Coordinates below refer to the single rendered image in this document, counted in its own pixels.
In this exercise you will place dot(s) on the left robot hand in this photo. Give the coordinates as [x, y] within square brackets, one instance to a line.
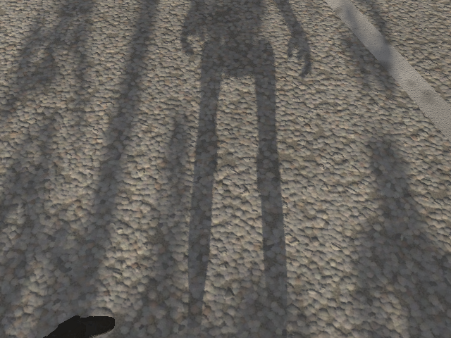
[88, 327]

